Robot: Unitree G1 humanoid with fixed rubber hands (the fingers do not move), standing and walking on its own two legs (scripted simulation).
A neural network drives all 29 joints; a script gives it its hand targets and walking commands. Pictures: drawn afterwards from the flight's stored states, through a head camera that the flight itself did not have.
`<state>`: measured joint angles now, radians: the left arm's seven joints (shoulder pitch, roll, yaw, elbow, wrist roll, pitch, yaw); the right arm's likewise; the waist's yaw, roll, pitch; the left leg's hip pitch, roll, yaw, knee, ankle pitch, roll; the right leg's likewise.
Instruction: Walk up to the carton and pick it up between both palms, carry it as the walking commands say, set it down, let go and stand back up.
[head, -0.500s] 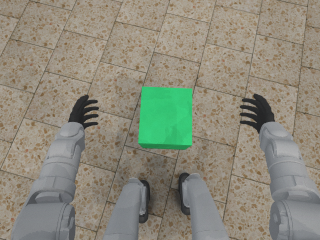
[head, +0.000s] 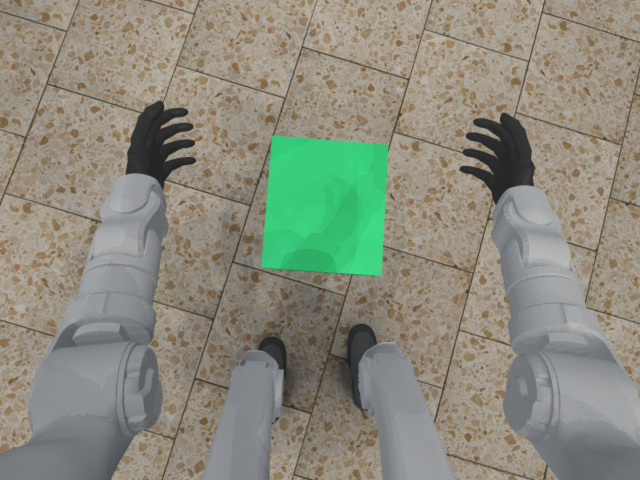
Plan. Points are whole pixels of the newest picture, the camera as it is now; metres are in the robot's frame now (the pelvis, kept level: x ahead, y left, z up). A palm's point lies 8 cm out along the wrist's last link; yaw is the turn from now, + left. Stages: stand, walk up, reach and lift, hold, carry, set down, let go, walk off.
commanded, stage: reach and lift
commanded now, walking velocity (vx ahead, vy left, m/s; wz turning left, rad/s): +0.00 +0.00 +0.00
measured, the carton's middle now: (323, 214) +0.48 -0.02 -0.53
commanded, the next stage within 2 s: none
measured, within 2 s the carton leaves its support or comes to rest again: neither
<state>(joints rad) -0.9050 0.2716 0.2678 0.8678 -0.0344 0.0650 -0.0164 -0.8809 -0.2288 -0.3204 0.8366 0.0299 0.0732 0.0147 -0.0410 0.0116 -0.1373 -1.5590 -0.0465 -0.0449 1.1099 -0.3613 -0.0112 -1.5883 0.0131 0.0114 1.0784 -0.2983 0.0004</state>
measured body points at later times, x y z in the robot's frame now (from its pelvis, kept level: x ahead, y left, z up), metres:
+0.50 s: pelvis -0.03 +0.00 -0.13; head +0.31 -0.01 +0.17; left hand +0.48 +0.19 -0.29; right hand +0.45 -0.24 -0.29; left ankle +0.05 +0.12 -0.62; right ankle +0.07 -0.12 -0.62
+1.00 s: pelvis -0.05 +0.01 -0.25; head +0.30 +0.00 +0.03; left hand +0.47 +0.18 -0.43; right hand +0.44 -0.25 -0.43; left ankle +0.05 +0.12 -0.62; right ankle +0.07 -0.12 -0.62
